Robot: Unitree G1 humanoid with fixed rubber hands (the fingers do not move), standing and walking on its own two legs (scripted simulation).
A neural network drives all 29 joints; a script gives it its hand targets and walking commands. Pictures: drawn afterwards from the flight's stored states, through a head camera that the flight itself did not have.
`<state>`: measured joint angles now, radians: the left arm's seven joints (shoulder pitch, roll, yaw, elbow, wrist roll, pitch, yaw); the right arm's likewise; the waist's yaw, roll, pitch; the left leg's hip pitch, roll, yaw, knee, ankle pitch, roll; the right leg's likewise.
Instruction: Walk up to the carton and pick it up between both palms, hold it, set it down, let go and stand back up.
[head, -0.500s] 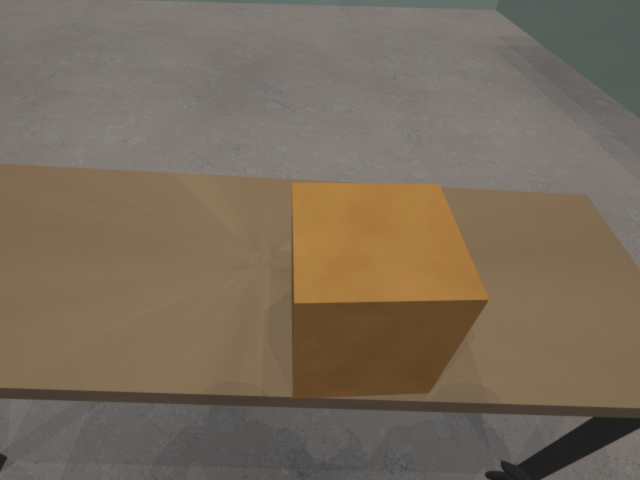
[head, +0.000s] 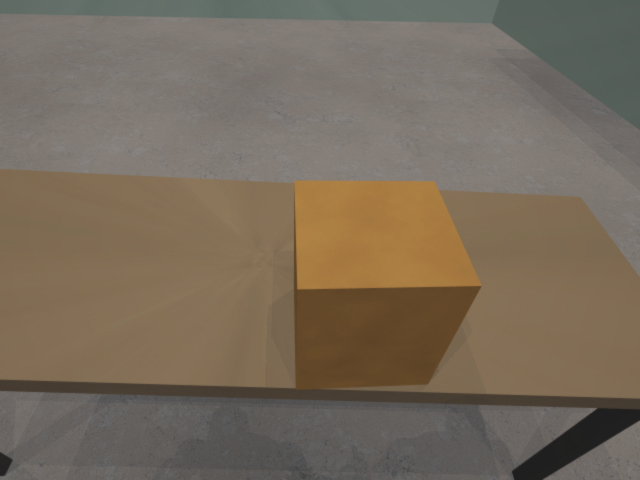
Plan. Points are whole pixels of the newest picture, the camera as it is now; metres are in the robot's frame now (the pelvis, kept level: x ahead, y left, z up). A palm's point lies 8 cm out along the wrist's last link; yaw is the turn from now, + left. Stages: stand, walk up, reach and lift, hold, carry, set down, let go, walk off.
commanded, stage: stand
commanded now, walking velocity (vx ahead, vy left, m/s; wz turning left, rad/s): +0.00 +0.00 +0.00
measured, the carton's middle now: (364, 287) +0.42 -0.02 +0.01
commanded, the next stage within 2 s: none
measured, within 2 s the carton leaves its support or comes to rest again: neither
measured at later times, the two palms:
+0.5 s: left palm out of the picture +0.03 +0.30 -0.12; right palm out of the picture +0.10 -0.26 -0.10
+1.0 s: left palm out of the picture +0.02 +0.31 -0.11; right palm out of the picture +0.09 -0.26 -0.11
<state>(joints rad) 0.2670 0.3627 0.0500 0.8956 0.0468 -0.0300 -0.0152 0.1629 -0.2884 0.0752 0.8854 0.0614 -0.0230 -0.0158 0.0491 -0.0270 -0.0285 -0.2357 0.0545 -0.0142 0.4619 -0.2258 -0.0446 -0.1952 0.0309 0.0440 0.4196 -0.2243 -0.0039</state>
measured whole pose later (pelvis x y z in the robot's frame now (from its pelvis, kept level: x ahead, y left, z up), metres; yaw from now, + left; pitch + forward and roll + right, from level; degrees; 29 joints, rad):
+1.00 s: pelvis -0.02 +0.00 +0.00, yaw +0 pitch -1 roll -1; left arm 0.27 0.36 0.05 0.96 0.05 -0.03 -0.02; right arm 0.16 -0.29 0.08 0.96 0.06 -0.02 -0.02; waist 0.05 0.00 -0.03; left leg -0.24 0.05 -0.01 0.46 -0.20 -0.04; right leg -0.20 0.03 0.04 0.42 -0.20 0.00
